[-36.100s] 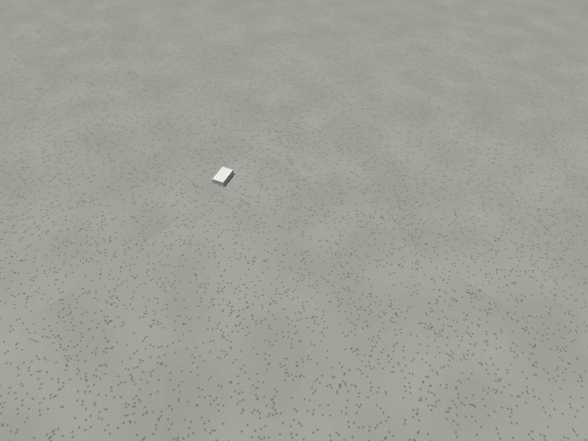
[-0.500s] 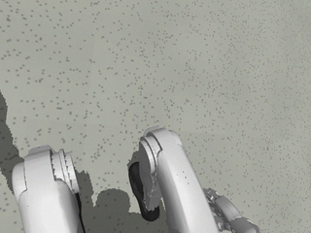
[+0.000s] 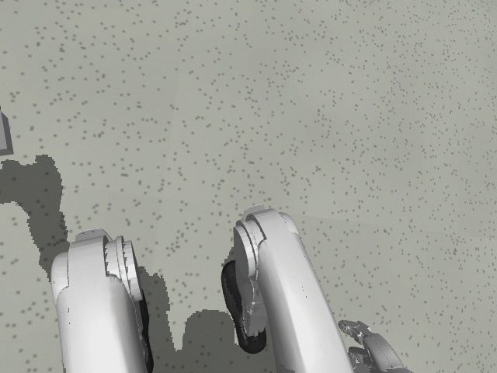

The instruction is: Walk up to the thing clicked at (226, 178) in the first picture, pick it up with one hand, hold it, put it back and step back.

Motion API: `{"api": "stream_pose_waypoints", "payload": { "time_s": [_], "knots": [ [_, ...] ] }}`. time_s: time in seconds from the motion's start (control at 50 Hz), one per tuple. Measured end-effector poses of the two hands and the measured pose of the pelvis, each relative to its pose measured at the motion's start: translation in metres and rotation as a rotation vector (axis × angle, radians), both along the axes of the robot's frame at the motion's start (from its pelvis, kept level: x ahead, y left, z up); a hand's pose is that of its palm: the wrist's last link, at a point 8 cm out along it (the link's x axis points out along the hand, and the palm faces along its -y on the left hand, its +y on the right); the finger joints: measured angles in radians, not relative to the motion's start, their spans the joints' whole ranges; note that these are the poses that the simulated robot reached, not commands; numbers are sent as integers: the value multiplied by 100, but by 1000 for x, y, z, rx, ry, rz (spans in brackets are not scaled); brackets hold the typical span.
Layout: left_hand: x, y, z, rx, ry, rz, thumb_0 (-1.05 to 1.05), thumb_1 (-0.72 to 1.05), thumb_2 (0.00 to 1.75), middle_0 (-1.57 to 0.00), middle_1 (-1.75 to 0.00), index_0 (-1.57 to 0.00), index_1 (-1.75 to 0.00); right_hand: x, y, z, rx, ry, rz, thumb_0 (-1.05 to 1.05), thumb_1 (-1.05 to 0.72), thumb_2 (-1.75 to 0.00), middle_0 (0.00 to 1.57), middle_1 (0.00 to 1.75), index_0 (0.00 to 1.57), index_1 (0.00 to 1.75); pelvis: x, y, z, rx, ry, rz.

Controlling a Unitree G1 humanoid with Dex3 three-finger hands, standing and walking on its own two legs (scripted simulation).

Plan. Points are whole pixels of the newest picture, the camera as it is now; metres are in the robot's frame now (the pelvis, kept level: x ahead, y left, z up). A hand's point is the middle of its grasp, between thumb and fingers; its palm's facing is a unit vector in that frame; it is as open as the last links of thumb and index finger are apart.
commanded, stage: lift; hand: left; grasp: from above
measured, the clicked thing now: out of the picture +0.47 +0.36 -0.20
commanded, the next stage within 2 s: hold in 1.48 s
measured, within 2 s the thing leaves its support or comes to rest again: neither
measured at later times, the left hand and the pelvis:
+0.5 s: hand out of the picture +0.38 +0.35 +0.01, palm faces -0.45 -0.13 -0.88, open 8.5 cm; pelvis +0.00 +0.01 +0.11, yaw +5 degrees
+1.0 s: hand out of the picture +0.32 +0.32 +0.22, palm faces -0.44 -0.14 -0.89, open 8.7 cm; pelvis +0.03 +0.01 +0.30, yaw +9 degrees
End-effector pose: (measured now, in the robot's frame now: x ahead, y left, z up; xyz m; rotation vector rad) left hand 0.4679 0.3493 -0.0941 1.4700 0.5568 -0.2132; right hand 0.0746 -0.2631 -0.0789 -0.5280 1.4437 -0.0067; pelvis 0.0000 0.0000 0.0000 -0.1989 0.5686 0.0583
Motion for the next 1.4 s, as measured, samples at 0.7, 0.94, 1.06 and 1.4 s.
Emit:
{"api": "stream_pose_waypoints", "payload": {
  "time_s": [0.7,0.94,1.06,1.4],
  "knots": [
    [-116,-13,250,-46,-47,-16,0,30,2,-88,-22,-91,-18,80,30,155,103,-312,-74,1,-89,-89,20,30,20,30,3,6,184,86,-80,80],
    [-142,-27,350,-34,-35,10,-1,27,8,-86,-28,-89,-24,88,33,255,120,-399,-108,1,-89,-89,20,30,20,30,20,9,281,130,-205,104],
    [-143,-35,381,-22,-20,11,-1,27,9,-85,-30,-88,-26,90,30,289,124,-420,-121,1,-89,-89,20,30,20,30,31,11,315,148,-253,107],
    [-120,-54,442,-21,-34,32,-1,24,19,-82,-33,-84,-30,100,33,340,149,-392,-163,1,-89,-89,20,30,20,30,61,15,375,189,-346,98]
  ]
}}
